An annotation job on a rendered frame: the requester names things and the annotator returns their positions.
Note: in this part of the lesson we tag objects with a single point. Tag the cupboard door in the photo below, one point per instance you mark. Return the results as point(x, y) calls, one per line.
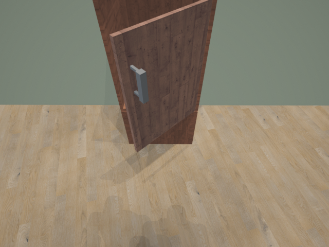
point(170, 48)

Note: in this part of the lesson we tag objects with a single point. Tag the handle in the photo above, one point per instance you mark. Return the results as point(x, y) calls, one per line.
point(142, 85)

